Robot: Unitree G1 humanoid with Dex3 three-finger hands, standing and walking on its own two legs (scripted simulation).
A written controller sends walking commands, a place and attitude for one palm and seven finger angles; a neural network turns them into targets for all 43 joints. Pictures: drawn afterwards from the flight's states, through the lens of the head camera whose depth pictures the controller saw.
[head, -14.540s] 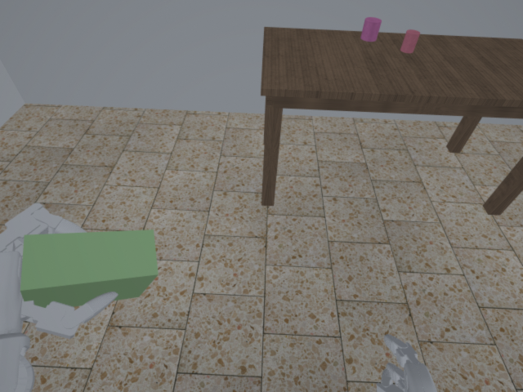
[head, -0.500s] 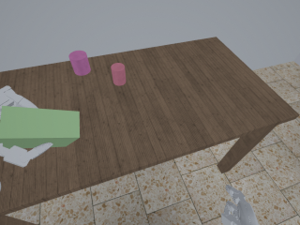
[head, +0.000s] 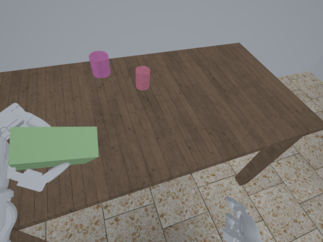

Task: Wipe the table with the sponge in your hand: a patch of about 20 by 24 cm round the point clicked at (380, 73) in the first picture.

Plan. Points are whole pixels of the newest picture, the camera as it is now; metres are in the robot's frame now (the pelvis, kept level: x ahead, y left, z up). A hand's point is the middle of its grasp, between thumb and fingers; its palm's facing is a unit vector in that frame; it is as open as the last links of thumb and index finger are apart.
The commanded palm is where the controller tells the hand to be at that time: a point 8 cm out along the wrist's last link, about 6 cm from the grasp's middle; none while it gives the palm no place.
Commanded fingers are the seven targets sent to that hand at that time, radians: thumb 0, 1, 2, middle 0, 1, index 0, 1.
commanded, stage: come to a stop and stand still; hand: left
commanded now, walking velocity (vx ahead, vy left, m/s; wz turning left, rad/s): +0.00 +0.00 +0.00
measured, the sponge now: (67, 148) +0.24 +0.22 +0.14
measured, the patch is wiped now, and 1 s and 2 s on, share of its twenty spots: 0.00 0.00 0.00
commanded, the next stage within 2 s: look again from close up in 0.12 s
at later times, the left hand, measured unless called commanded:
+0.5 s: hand (59, 150) +0.23 +0.22 +0.15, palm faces +0.36 -0.85 -0.39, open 9.7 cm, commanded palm +0.17 +0.26 +0.18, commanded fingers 0.00 0.10 1.30 -1.20 -1.60 -1.20 -1.60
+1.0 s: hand (50, 129) +0.25 +0.24 +0.18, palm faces +0.42 -0.82 -0.39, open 9.7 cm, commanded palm +0.18 +0.26 +0.18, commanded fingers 0.00 0.10 1.30 -1.20 -1.60 -1.20 -1.60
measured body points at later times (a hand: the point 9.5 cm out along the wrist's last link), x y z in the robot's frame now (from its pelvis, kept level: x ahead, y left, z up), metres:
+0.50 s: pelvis +0.01 -0.02 +0.00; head +0.04 +0.00 +0.45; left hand +0.20 +0.27 +0.17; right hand +0.19 -0.25 -0.07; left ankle +0.04 +0.06 -0.74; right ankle +0.03 -0.16 -0.74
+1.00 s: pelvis +0.01 -0.02 +0.00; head +0.04 -0.01 +0.45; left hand +0.22 +0.29 +0.20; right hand +0.19 -0.24 -0.07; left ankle +0.04 +0.06 -0.74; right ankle +0.03 -0.16 -0.74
